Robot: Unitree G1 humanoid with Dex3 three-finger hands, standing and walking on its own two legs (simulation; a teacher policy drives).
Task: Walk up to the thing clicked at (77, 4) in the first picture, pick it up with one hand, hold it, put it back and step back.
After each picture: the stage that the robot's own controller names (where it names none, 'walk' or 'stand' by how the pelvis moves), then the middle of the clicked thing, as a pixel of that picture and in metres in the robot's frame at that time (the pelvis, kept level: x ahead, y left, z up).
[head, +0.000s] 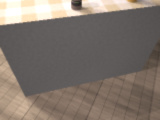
stand; out of the picture +0.91 +0.08 +0.05
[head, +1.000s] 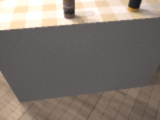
walk; (69, 6) +0.81 +0.16 +0.07
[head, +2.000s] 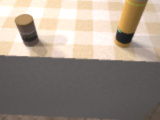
stand; (27, 31) +0.51 +0.28 +0.06
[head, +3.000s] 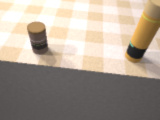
stand; (38, 38) +0.50 +0.19 +0.07
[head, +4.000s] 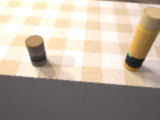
stand; (37, 51) +0.46 +0.21 +0.05
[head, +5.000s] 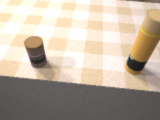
stand; (36, 52) +0.46 +0.21 +0.05
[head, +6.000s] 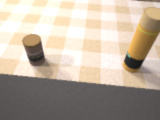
stand; (34, 50) +0.46 +0.21 +0.05
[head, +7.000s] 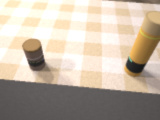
stand; (34, 55) +0.44 +0.21 +0.05
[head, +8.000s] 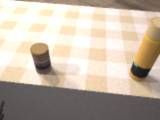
rise first; (41, 59) +0.44 +0.19 +0.05
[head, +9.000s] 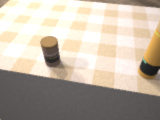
go down; (51, 52) +0.47 +0.18 +0.05
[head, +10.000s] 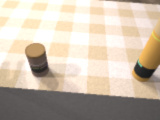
go down; (38, 60) +0.42 +0.17 +0.06
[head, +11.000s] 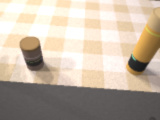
approach; (32, 54) +0.44 +0.18 +0.06
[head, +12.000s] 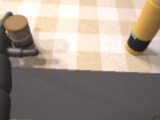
close; (21, 35) +0.46 +0.19 +0.10
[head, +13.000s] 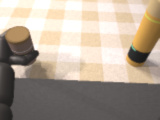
lift; (22, 47) +0.41 +0.19 +0.13
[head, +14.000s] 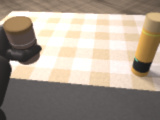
lift; (23, 41) +0.32 +0.18 +0.26
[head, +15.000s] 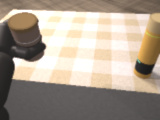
hold; (28, 38) +0.32 +0.17 +0.27
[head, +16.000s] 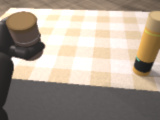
hold; (27, 37) +0.33 +0.17 +0.26
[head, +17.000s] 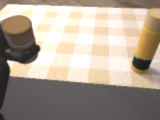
hold; (22, 41) +0.33 +0.18 +0.25
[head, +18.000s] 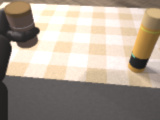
crouch; (23, 26) +0.39 +0.19 +0.25
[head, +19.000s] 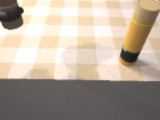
lower; (7, 7) +0.49 +0.21 +0.24
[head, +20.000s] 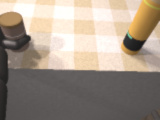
lower; (15, 33) +0.48 +0.20 +0.10
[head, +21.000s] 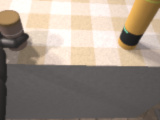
lower; (12, 31) +0.48 +0.20 +0.10
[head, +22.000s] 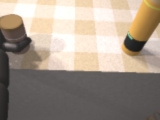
lower; (15, 35) +0.47 +0.20 +0.10
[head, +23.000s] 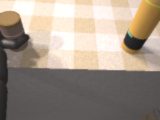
lower; (13, 32) +0.48 +0.20 +0.10
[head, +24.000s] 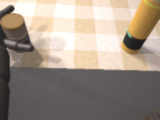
withdraw; (17, 34) +0.47 +0.20 +0.10
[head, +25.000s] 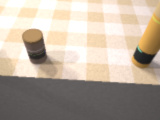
sink last; (35, 47) +0.45 +0.18 +0.08
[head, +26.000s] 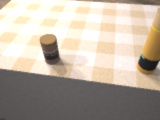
stand; (50, 49) +0.48 +0.19 +0.06
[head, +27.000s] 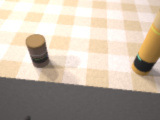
stand; (38, 51) +0.44 +0.19 +0.06
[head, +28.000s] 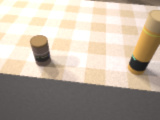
stand; (41, 51) +0.47 +0.20 +0.05
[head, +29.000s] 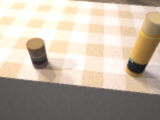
stand; (38, 54) +0.46 +0.21 +0.05
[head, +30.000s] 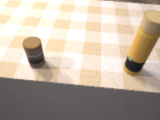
stand; (34, 53) +0.46 +0.21 +0.05
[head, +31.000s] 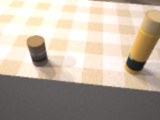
stand; (38, 51) +0.47 +0.20 +0.05
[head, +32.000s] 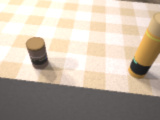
stand; (38, 53) +0.45 +0.19 +0.05
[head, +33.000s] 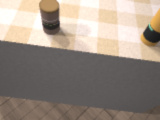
walk; (50, 17) +0.54 +0.14 +0.06
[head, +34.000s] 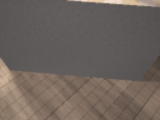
walk; out of the picture +0.84 +0.23 +0.08
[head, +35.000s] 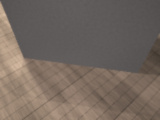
stand; out of the picture +1.11 +0.18 +0.08
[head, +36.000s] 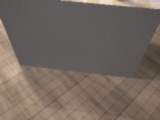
stand; out of the picture +1.10 +0.20 +0.05
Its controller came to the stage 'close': yes
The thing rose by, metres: 0.22
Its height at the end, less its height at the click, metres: +0.00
